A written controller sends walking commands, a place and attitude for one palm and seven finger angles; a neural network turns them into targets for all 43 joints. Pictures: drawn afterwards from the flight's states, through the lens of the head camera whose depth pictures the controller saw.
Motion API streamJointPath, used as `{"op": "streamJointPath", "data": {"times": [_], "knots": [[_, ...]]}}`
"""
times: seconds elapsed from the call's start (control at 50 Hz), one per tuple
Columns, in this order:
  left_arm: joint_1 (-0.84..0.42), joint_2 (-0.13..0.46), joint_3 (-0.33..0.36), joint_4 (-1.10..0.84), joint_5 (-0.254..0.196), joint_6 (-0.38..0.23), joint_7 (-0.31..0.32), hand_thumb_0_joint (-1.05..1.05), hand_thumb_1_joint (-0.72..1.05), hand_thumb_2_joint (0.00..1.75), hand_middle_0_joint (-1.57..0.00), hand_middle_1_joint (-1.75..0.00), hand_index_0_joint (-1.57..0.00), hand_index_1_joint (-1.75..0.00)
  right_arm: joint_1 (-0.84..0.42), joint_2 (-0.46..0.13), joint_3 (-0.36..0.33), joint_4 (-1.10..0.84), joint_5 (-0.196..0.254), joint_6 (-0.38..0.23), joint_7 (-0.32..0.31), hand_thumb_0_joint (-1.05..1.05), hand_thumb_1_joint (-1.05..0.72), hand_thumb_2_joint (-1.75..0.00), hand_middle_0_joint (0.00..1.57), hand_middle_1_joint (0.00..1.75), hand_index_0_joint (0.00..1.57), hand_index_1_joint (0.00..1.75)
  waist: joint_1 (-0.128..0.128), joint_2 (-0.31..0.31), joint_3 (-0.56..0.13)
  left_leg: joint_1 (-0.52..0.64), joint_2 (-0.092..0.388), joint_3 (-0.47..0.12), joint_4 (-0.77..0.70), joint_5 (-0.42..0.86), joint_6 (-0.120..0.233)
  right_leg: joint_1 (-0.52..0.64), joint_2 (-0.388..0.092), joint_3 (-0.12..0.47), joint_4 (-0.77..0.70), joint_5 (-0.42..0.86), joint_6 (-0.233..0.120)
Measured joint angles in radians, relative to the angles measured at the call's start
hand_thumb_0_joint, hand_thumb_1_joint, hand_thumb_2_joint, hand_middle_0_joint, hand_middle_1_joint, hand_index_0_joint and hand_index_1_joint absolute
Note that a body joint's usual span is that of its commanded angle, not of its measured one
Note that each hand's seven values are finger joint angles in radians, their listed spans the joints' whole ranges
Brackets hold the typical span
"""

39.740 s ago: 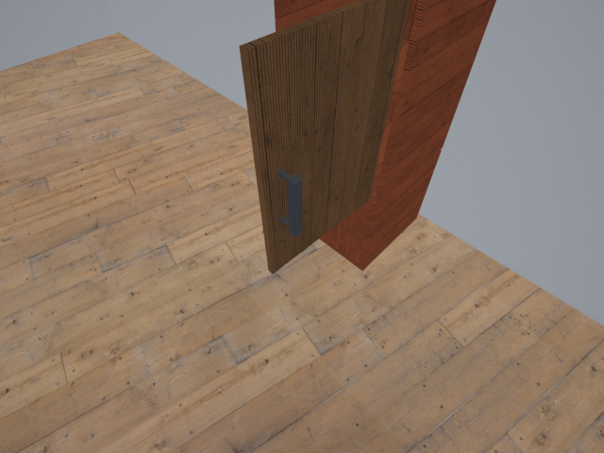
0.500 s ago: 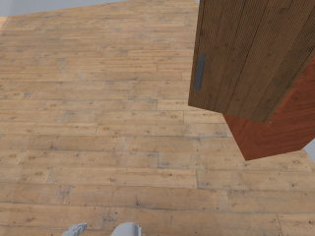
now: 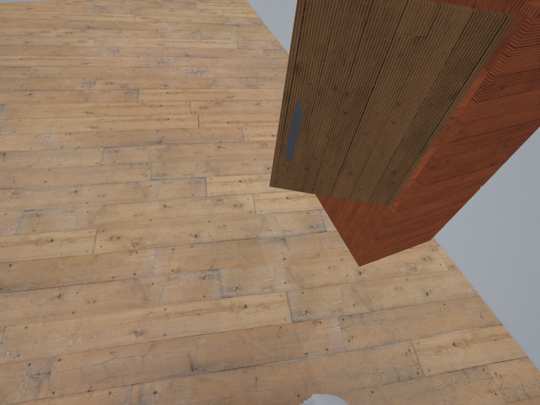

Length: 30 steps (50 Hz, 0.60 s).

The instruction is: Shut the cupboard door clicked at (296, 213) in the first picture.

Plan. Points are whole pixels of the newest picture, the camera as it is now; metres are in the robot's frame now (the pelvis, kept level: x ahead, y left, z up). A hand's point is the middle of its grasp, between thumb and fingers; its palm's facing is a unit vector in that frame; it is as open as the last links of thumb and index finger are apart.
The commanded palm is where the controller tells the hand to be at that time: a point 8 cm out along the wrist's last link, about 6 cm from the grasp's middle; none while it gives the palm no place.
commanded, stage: take the last steps up to it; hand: left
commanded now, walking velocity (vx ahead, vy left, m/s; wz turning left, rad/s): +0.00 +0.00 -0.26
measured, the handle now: (293, 131) +0.75 -0.02 -0.09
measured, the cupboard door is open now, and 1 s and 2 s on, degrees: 60 60 60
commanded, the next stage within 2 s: come to a stop and stand still in 0.96 s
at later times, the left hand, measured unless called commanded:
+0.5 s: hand out of the picture +0.08 +0.13 -0.18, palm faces -0.09 -0.98 -0.16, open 7.3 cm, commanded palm none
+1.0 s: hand (241, 286) +0.35 +0.07 -0.17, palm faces -0.23 -0.95 -0.22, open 7.3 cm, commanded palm none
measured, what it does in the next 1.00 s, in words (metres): walks ahead: right foot, then left foot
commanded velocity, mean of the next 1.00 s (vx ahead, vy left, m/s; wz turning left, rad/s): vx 0.25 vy -0.12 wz -0.12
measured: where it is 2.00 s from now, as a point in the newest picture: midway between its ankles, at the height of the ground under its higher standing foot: (281, 393)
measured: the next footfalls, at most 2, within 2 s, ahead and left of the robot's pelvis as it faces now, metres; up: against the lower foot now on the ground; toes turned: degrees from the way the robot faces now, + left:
right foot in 0.22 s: +0.00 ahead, -0.14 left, +0.00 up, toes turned -7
left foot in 0.58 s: +0.22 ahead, +0.05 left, +0.00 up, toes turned +1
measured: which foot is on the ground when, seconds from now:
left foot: down 0.00-0.22, up 0.24-0.56, down 0.58-1.00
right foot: up 0.00-0.20, down 0.22-0.60, up 0.62-1.00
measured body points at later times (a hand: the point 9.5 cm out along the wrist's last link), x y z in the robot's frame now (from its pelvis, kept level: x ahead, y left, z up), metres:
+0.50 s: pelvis +0.06 -0.04 -0.01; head +0.09 -0.04 +0.44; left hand +0.08 +0.18 -0.17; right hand +0.07 -0.31 -0.15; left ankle +0.13 +0.07 -0.71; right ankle -0.04 -0.14 -0.74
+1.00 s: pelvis +0.22 -0.10 -0.01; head +0.26 -0.11 +0.44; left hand +0.36 +0.12 -0.15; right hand +0.11 -0.30 -0.16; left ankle +0.18 +0.05 -0.74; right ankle +0.30 -0.27 -0.72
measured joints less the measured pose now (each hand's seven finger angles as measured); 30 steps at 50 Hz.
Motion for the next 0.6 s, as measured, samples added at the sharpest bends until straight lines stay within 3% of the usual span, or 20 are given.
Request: {"op": "streamJointPath", "data": {"times": [0.16,0.22,0.24,0.28,0.34,0.38,0.46,0.54,0.58,0.6], "knots": [[-0.028,-0.033,-0.017,0.013,-0.001,0.000,0.001,0.00,0.91,0.90,-0.20,-0.30,-0.20,-0.30,0.051,-0.010,-0.021,0.066,-0.005,0.011,0.012,0.00,-0.90,-0.90,0.20,0.30,0.21,0.30,-0.035,0.054,-0.009,-0.006,0.027,0.053,0.038,-0.027,-0.018,0.139,-0.019,-0.048,-0.301,-0.015,-0.020],[-0.014,-0.042,-0.023,0.010,0.003,-0.015,-0.011,0.00,0.91,0.90,-0.20,-0.30,-0.20,-0.30,0.086,-0.023,-0.032,0.090,-0.002,0.018,0.018,0.00,-0.90,-0.90,0.20,0.30,0.21,0.30,-0.041,0.060,-0.040,-0.030,0.037,0.072,0.108,-0.071,-0.039,0.248,-0.010,-0.064,-0.516,0.039,-0.049],[-0.009,-0.050,-0.023,0.016,0.007,-0.027,-0.010,0.00,0.91,0.90,-0.20,-0.30,-0.20,-0.30,0.093,-0.031,-0.036,0.102,0.002,0.022,0.019,0.00,-0.90,-0.90,0.20,0.30,0.21,0.30,-0.038,0.069,-0.047,-0.050,0.042,0.065,0.166,-0.139,-0.047,0.255,-0.003,-0.060,-0.540,0.079,-0.060],[0.006,-0.077,-0.033,0.026,0.005,-0.040,-0.003,0.00,0.91,0.90,-0.20,-0.30,-0.20,-0.30,0.097,-0.053,-0.045,0.126,0.002,0.041,0.021,0.01,-0.91,-0.90,0.20,0.30,0.21,0.30,-0.042,0.100,-0.055,-0.114,0.031,-0.005,0.340,-0.251,-0.051,0.269,0.017,-0.070,-0.533,0.082,-0.071],[0.055,-0.099,-0.037,0.037,0.003,-0.057,0.009,0.00,0.91,0.90,-0.20,-0.30,-0.20,-0.30,0.092,-0.063,-0.053,0.138,-0.003,0.045,0.028,0.01,-0.91,-0.90,0.20,0.30,0.21,0.30,-0.037,0.093,-0.068,-0.207,0.006,-0.036,0.532,-0.219,-0.057,0.322,0.022,-0.062,-0.602,0.092,-0.083],[0.083,-0.104,-0.039,0.053,0.002,-0.068,0.015,0.00,0.91,0.90,-0.20,-0.30,-0.20,-0.30,0.077,-0.062,-0.056,0.129,-0.006,0.035,0.035,0.01,-0.91,-0.90,0.20,0.30,0.20,0.30,-0.039,0.077,-0.065,-0.254,0.006,-0.040,0.569,-0.163,-0.065,0.355,0.024,-0.055,-0.650,0.108,-0.085],[0.119,-0.111,-0.045,0.094,0.003,-0.082,0.017,0.00,0.91,0.90,-0.21,-0.30,-0.20,-0.30,0.041,-0.053,-0.059,0.099,-0.006,0.015,0.040,0.01,-0.91,-0.90,0.20,0.30,0.20,0.30,-0.042,0.055,-0.050,-0.296,0.019,-0.043,0.485,-0.087,-0.076,0.405,0.038,-0.055,-0.704,0.110,-0.083],[0.143,-0.109,-0.043,0.128,0.007,-0.083,0.014,0.00,0.91,0.90,-0.21,-0.30,-0.20,-0.30,0.009,-0.035,-0.053,0.082,-0.003,-0.005,0.039,0.01,-0.91,-0.90,0.20,0.30,0.20,0.30,-0.024,0.030,-0.036,-0.250,0.017,-0.029,0.285,-0.070,-0.066,0.441,0.047,-0.053,-0.690,0.061,-0.075],[0.160,-0.104,-0.038,0.142,0.003,-0.080,0.012,0.00,0.91,0.90,-0.21,-0.30,-0.20,-0.30,0.001,-0.030,-0.046,0.072,-0.005,-0.028,0.035,0.01,-0.91,-0.90,0.20,0.30,0.20,0.30,-0.017,0.014,-0.034,-0.184,0.003,-0.014,0.153,-0.004,-0.056,0.433,0.043,-0.044,-0.611,-0.002,-0.069],[0.163,-0.100,-0.035,0.149,-0.001,-0.075,0.010,0.00,0.91,0.90,-0.21,-0.30,-0.20,-0.30,-0.007,-0.024,-0.043,0.070,-0.011,-0.044,0.031,0.01,-0.91,-0.90,0.20,0.30,0.20,0.30,-0.017,0.000,-0.030,-0.179,-0.002,-0.003,0.159,0.026,-0.028,0.394,0.034,-0.038,-0.505,-0.040,-0.077]]}}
